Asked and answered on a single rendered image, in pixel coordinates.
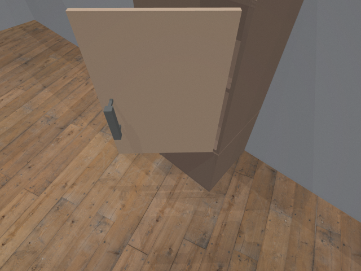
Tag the handle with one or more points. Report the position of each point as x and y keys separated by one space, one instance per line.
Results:
x=112 y=121

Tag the cupboard door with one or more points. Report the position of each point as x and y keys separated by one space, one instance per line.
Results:
x=166 y=70

